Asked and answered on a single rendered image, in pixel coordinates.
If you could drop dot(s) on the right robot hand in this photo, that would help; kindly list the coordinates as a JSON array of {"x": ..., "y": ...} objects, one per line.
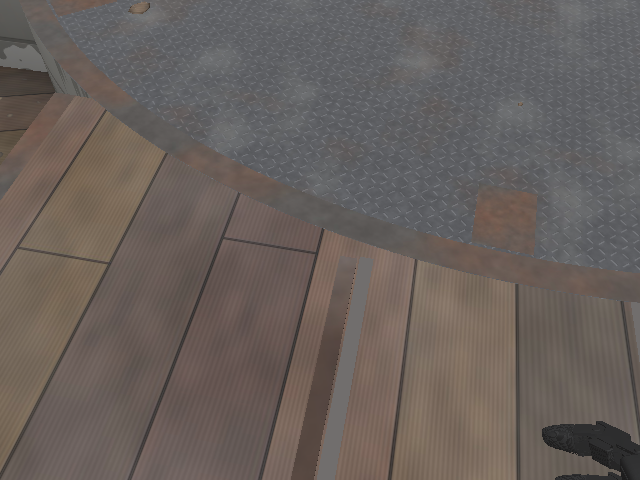
[{"x": 606, "y": 444}]

